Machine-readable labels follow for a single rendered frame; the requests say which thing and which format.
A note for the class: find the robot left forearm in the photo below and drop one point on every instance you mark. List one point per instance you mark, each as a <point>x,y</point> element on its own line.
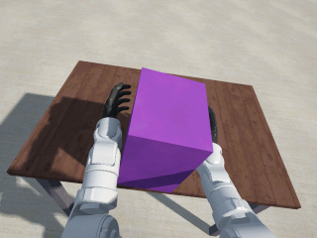
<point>98,193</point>

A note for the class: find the robot left hand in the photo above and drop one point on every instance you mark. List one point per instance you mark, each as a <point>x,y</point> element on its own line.
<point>111,108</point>

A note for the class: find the robot right forearm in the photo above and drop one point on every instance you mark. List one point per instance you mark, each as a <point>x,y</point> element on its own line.
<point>227,206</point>

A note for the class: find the robot left upper arm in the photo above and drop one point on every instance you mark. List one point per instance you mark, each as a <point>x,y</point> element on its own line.
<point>92,226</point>

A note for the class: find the table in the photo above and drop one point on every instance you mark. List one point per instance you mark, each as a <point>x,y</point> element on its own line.
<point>58,148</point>

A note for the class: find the robot right hand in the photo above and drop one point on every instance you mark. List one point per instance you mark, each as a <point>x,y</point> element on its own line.
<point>213,125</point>

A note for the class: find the carton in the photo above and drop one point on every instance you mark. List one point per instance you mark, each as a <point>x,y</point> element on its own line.
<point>169,133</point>

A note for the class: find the robot right upper arm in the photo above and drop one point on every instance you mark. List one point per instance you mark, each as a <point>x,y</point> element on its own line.
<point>246,230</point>

